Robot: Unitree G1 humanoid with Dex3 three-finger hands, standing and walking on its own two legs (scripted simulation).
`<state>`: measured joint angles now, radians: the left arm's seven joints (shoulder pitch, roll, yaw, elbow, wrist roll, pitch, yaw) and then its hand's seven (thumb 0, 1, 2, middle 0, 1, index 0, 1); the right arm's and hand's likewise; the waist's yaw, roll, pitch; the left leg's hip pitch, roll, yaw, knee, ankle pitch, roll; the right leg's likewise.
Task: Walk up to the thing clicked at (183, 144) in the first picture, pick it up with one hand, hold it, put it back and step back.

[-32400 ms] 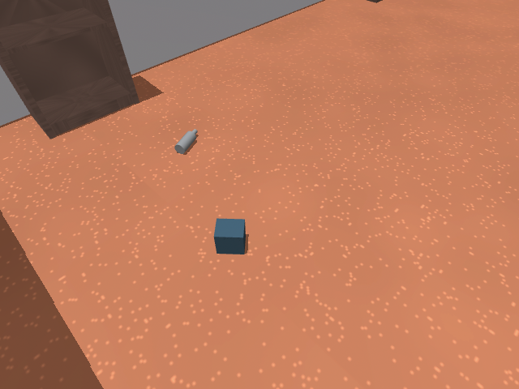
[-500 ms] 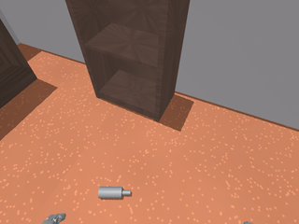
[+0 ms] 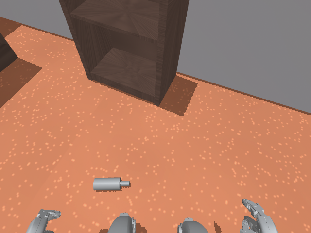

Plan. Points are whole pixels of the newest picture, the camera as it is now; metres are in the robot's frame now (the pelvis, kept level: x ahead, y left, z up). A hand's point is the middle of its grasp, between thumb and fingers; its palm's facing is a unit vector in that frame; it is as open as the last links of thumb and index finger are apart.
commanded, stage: rise first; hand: left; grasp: from above
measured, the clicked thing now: (112, 183) +0.40 +0.23 -0.67
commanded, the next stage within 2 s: none
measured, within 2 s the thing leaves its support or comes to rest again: neither
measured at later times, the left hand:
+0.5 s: hand (66, 230) +0.17 +0.30 -0.27, palm faces -0.39 -0.68 -0.62, open 14.0 cm
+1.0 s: hand (81, 199) +0.28 +0.31 -0.43, palm faces -0.48 -0.26 -0.84, open 14.1 cm
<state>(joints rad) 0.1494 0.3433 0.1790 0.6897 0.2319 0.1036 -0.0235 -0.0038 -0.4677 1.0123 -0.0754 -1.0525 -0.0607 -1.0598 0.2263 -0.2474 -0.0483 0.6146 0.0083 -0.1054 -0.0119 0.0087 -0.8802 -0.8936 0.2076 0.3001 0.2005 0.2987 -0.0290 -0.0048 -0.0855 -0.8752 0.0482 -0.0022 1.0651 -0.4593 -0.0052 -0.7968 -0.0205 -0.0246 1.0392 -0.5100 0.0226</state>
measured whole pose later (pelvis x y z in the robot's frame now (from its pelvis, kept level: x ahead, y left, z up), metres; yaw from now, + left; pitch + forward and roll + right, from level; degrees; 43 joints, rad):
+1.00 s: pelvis -0.09 +0.00 -0.30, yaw -6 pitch +32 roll -6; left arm -0.49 0.68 0.21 0.98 0.94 -0.32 0.13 0.00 -0.53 1.04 -0.09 -1.02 -0.07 -1.02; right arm 0.10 -0.27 -0.04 0.75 -0.05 -0.08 0.08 0.01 -0.89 -0.90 0.21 0.30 0.20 0.30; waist -0.04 0.00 -0.10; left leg -2.12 0.07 -0.11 2.15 -0.61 -0.01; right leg -2.00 0.02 -0.06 2.13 -0.70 0.02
